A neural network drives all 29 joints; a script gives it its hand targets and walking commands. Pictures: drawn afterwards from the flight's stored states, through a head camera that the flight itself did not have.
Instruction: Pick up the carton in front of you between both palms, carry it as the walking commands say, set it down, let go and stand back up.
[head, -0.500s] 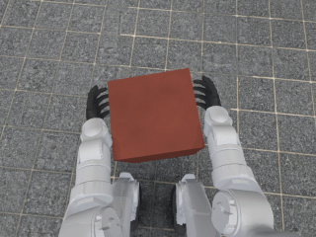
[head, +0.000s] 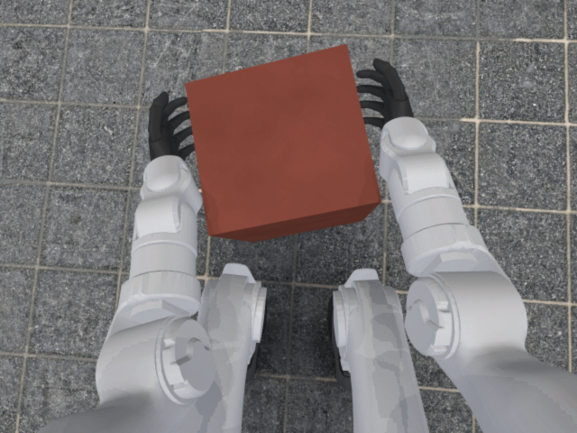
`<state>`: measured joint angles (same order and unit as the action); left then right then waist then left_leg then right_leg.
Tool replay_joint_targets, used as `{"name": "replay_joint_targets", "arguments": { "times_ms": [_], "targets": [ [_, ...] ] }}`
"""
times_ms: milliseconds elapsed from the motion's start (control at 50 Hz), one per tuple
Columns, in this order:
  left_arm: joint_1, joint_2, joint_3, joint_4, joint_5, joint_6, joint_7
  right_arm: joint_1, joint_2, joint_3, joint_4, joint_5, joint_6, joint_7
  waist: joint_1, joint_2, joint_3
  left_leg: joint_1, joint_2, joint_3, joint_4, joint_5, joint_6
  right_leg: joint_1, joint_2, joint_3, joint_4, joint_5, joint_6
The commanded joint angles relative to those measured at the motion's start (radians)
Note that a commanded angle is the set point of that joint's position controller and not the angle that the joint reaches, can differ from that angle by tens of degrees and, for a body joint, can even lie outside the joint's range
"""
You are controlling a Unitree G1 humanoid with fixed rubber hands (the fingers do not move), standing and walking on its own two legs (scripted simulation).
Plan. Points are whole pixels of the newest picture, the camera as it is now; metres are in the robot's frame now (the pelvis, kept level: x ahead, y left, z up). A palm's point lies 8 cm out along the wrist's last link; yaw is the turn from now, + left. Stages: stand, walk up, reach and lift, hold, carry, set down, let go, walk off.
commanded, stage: set down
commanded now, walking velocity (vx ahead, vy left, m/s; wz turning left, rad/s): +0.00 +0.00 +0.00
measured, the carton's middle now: (289, 164) +0.47 +0.02 -0.21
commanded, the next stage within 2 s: none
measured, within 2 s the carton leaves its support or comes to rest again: rests again in 0.52 s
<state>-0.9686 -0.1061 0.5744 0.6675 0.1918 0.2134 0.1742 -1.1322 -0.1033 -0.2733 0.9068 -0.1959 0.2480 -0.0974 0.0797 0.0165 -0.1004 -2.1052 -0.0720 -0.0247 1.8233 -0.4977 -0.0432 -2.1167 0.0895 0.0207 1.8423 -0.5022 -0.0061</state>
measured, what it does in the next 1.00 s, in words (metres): lowers itself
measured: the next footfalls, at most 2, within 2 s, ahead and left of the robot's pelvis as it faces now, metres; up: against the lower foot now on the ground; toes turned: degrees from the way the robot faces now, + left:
none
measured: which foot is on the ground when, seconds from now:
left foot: down 0.00-1.00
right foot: down 0.00-1.00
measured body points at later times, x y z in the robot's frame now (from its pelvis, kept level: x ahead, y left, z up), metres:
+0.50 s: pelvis +0.00 -0.01 -0.08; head +0.35 -0.03 +0.20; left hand +0.48 +0.20 -0.23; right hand +0.56 -0.10 -0.25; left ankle +0.11 +0.12 -0.43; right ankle +0.11 -0.10 -0.43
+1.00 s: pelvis -0.01 -0.01 -0.09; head +0.34 -0.02 +0.19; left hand +0.48 +0.20 -0.23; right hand +0.56 -0.10 -0.25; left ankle +0.11 +0.12 -0.43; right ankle +0.11 -0.10 -0.43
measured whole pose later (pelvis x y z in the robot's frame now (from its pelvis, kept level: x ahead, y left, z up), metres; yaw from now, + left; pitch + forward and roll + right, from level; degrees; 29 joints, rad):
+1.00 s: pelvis -0.01 -0.01 -0.09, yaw +2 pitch +39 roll +4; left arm -1.23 0.01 0.59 0.86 0.10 0.13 0.07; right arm -1.49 -0.32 -0.10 1.24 -0.08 0.15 -0.05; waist 0.13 0.04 0.21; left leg -2.28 -0.10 -0.01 2.12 -0.52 -0.08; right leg -2.30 0.08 0.01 2.17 -0.53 -0.03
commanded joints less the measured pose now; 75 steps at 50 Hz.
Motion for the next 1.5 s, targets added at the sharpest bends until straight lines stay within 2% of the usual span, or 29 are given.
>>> {"name": "replay_joint_targets", "arguments": {
  "times_ms": [0,20,180,200,340,420,500,520,540,560,580,620,640,720,780,840,860,880,900,940,1040,1060,1080,1100,1300,1320,1340,1400,1480],
  "targets": [
    [-0.636,-0.779,-0.481,0.046,-0.100,0.003,-0.252,-0.548,0.826,0.346,-0.017,0.100,-0.055,0.226,-0.026,-0.119,-0.905,0.461,-0.081,0.066,-0.104,0.165,-0.017,0.482,0.081,-0.057,-0.155,0.074,0.002],
    [-0.689,-0.731,-0.484,0.034,-0.074,0.007,-0.253,-0.654,0.801,0.323,-0.044,0.127,-0.068,0.228,0.055,-0.077,-0.928,0.457,-0.082,0.100,-0.083,0.181,-0.027,0.448,0.081,-0.035,-0.137,0.085,0.004],
    [-0.782,-0.676,-0.516,0.021,-0.140,-0.012,-0.228,-0.758,0.710,0.400,-0.013,0.205,-0.080,0.227,0.074,-0.091,-1.042,0.517,-0.060,0.119,0.029,0.287,-0.038,0.500,0.059,-0.022,-0.017,0.198,-0.001],
    [-0.814,-0.747,-0.549,-0.020,-0.195,-0.025,-0.229,-0.754,0.747,0.425,-0.006,0.217,-0.085,0.226,0.013,-0.123,-1.091,0.532,-0.065,0.095,0.045,0.274,-0.028,0.499,0.065,-0.053,0.014,0.204,-0.006],
    [-0.810,-0.687,-0.544,0.005,-0.247,-0.046,-0.253,-0.815,0.734,0.508,-0.046,0.278,-0.109,0.209,0.073,-0.213,-1.012,0.411,-0.048,0.107,0.135,0.310,-0.018,0.535,0.039,-0.033,0.095,0.271,0.010],
    [-0.797,-0.752,-0.507,0.095,-0.250,-0.034,-0.267,-0.812,0.742,0.492,-0.021,0.240,-0.117,0.193,0.003,-0.239,-0.965,0.328,-0.056,0.099,0.166,0.257,-0.025,0.578,0.035,-0.016,0.085,0.256,-0.012],
    [-0.757,-0.700,-0.488,0.106,-0.238,-0.041,-0.288,-0.760,0.734,0.474,0.011,0.264,-0.126,0.200,0.079,-0.146,-0.872,0.223,-0.047,0.124,0.198,0.257,-0.022,0.497,0.036,0.003,0.114,0.233,-0.022],
    [-0.784,-0.728,-0.505,0.117,-0.262,-0.036,-0.287,-0.752,0.709,0.454,0.021,0.222,-0.117,0.202,-0.031,-0.176,-0.870,0.226,-0.060,0.113,0.194,0.281,-0.039,0.560,0.034,0.009,0.098,0.320,-0.021],
    [-0.790,-0.729,-0.570,0.060,-0.256,-0.038,-0.296,-0.777,0.709,0.428,-0.029,0.250,-0.129,0.203,0.030,-0.082,-0.868,0.256,-0.059,0.117,0.178,0.300,-0.031,0.521,0.045,0.007,0.120,0.334,-0.023],
    [-0.784,-0.742,-0.511,0.127,-0.240,-0.033,-0.294,-0.743,0.763,0.448,0.058,0.244,-0.113,0.213,-0.004,-0.172,-0.869,0.270,-0.055,0.114,0.172,0.262,-0.024,0.508,0.043,-0.013,0.113,0.299,-0.018],
    [-0.800,-0.657,-0.480,0.089,-0.206,-0.038,-0.297,-0.774,0.711,0.437,0.051,0.263,-0.114,0.215,0.110,-0.115,-0.838,0.194,-0.056,0.152,0.189,0.244,-0.028,0.496,0.041,0.042,0.085,0.259,-0.033],
    [-0.734,-0.710,-0.493,0.168,-0.236,-0.037,-0.289,-0.711,0.731,0.398,0.076,0.232,-0.129,0.217,-0.019,-0.137,-0.820,0.210,-0.061,0.094,0.175,0.200,-0.030,0.445,0.035,-0.041,0.112,0.210,-0.027],
    [-0.703,-0.680,-0.472,0.145,-0.212,-0.045,-0.294,-0.709,0.692,0.434,0.052,0.242,-0.127,0.216,0.033,-0.138,-0.792,0.209,-0.050,0.103,0.196,0.271,-0.028,0.406,0.035,0.014,0.100,0.246,-0.032],
    [-0.734,-0.633,-0.452,0.169,-0.190,-0.039,-0.287,-0.731,0.619,0.342,0.158,0.207,-0.131,0.223,-0.025,-0.131,-0.701,0.182,-0.054,0.089,0.187,0.165,-0.028,0.358,0.029,-0.004,0.129,0.171,-0.046],
    [-0.709,-0.572,-0.392,0.211,-0.149,-0.039,-0.282,-0.769,0.589,0.330,0.207,0.201,-0.113,0.224,0.053,-0.132,-0.571,0.237,-0.060,0.088,0.153,0.132,-0.010,0.283,0.026,-0.017,0.110,0.053,-0.027],
    [-0.677,-0.637,-0.384,0.262,-0.151,-0.028,-0.277,-0.758,0.504,0.317,0.190,0.195,-0.132,0.223,-0.008,-0.089,-0.586,0.187,-0.054,0.089,0.168,0.135,-0.022,0.318,0.029,-0.016,0.107,0.086,-0.036],
    [-0.707,-0.545,-0.327,0.261,-0.111,-0.038,-0.282,-0.815,0.487,0.335,0.194,0.192,-0.132,0.227,0.051,-0.114,-0.541,0.182,-0.045,0.092,0.182,0.149,-0.016,0.288,0.027,0.022,0.098,0.068,-0.040],
    [-0.721,-0.566,-0.322,0.237,-0.122,-0.046,-0.280,-0.689,0.529,0.276,0.224,0.175,-0.132,0.224,-0.013,-0.103,-0.569,0.179,-0.054,0.103,0.182,0.118,-0.019,0.297,0.034,-0.016,0.101,0.046,-0.041],
    [-0.694,-0.491,-0.325,0.219,-0.115,-0.057,-0.270,-0.729,0.504,0.323,0.253,0.173,-0.122,0.226,0.064,-0.162,-0.559,0.165,-0.068,0.112,0.164,0.124,-0.004,0.307,0.023,0.008,0.077,0.074,-0.043],
    [-0.686,-0.500,-0.289,0.294,-0.116,-0.046,-0.284,-0.684,0.456,0.263,0.287,0.118,-0.122,0.222,-0.019,-0.144,-0.530,0.128,-0.050,0.092,0.189,0.105,-0.011,0.319,0.010,0.006,0.076,0.064,-0.036],
    [-0.609,-0.422,-0.219,0.326,-0.034,-0.042,-0.268,-0.644,0.469,0.236,0.288,0.143,-0.121,0.253,0.040,-0.137,-0.405,0.147,-0.055,0.097,0.155,0.088,0.006,0.192,0.019,0.009,0.077,0.016,-0.042],
    [-0.643,-0.438,-0.238,0.302,-0.088,-0.048,-0.274,-0.640,0.408,0.244,0.287,0.106,-0.123,0.242,-0.048,-0.163,-0.440,0.098,-0.054,0.068,0.180,0.059,0.009,0.262,0.007,0.014,0.091,0.046,-0.043],
    [-0.606,-0.408,-0.188,0.355,-0.031,-0.036,-0.277,-0.653,0.385,0.204,0.314,0.101,-0.119,0.242,0.048,-0.116,-0.387,0.116,-0.056,0.110,0.154,0.044,0.005,0.243,0.010,0.026,0.065,-0.017,-0.053],
    [-0.613,-0.402,-0.203,0.310,-0.040,-0.027,-0.284,-0.700,0.326,0.248,0.266,0.106,-0.120,0.239,-0.021,-0.125,-0.360,0.077,-0.042,0.103,0.155,0.057,-0.009,0.260,0.018,0.031,0.062,0.011,-0.051],
    [-0.600,-0.344,-0.169,0.345,-0.020,-0.050,-0.286,-0.545,0.351,0.183,0.380,0.080,-0.109,0.247,0.021,-0.072,-0.329,0.117,-0.044,0.085,0.161,0.038,0.003,0.229,0.008,0.031,0.105,0.008,-0.048],
    [-0.591,-0.338,-0.185,0.327,-0.048,-0.050,-0.285,-0.508,0.317,0.171,0.385,0.068,-0.106,0.247,-0.051,-0.064,-0.320,0.090,-0.035,0.083,0.170,0.020,-0.010,0.216,0.002,0.014,0.111,-0.015,-0.041],
    [-0.571,-0.320,-0.154,0.350,0.000,-0.052,-0.280,-0.615,0.294,0.208,0.376,0.080,-0.113,0.252,0.032,-0.092,-0.277,0.107,-0.039,0.087,0.154,0.044,-0.006,0.187,-0.003,0.043,0.085,0.008,-0.053],
    [-0.556,-0.177,-0.139,0.322,-0.051,-0.080,-0.250,-0.534,0.133,0.182,0.337,0.057,-0.139,0.208,-0.076,-0.119,-0.360,0.130,-0.037,0.084,0.188,0.091,-0.015,0.276,-0.004,0.016,0.101,0.061,-0.035],
    [-0.400,0.237,-0.021,0.323,-0.029,-0.151,-0.148,-0.505,-0.210,0.135,0.304,0.127,-0.167,0.129,0.088,-0.077,-0.380,0.176,-0.023,0.115,0.190,0.117,-0.034,0.277,-0.031,0.042,0.128,0.049,-0.018]
  ]
}}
